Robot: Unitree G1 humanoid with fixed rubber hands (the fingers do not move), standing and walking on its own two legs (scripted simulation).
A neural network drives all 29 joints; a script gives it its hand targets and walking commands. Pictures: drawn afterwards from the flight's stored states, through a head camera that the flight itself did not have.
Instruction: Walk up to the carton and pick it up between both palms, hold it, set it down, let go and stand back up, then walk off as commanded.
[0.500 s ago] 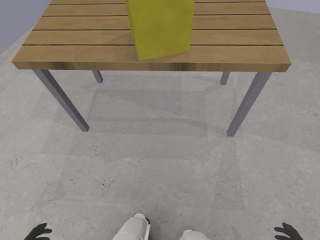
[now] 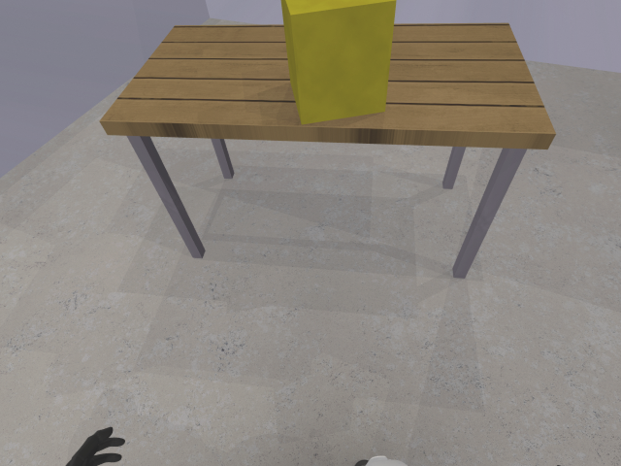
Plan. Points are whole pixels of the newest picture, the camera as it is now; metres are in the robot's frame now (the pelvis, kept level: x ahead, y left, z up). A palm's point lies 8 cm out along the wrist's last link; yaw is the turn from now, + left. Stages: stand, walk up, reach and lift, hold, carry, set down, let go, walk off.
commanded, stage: walk off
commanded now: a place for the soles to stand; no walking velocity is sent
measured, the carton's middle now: (334, 48) +0.99 -0.01 +0.04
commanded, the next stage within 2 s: stand in 1.16 s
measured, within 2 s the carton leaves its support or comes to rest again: neither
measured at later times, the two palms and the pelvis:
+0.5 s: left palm out of the picture +0.08 +0.34 -0.07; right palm out of the picture +0.03 -0.30 -0.10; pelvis -0.02 +0.02 +0.01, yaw -5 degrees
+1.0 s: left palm out of the picture +0.13 +0.33 -0.08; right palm out of the picture +0.07 -0.28 -0.08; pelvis -0.01 +0.04 +0.01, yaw -5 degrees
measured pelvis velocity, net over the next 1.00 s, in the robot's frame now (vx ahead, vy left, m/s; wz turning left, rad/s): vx -0.01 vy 0.04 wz -0.09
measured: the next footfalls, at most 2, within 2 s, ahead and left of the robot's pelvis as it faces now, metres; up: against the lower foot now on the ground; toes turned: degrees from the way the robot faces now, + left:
left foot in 0.02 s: +0.00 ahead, +0.09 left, +0.00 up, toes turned -7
right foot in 0.42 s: +0.02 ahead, -0.07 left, +0.00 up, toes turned +2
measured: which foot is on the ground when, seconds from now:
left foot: up 0.00-0.00, down 0.02-0.46, up 0.48-0.68, down 0.70-1.00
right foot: down 0.00-0.06, up 0.08-0.40, down 0.42-1.00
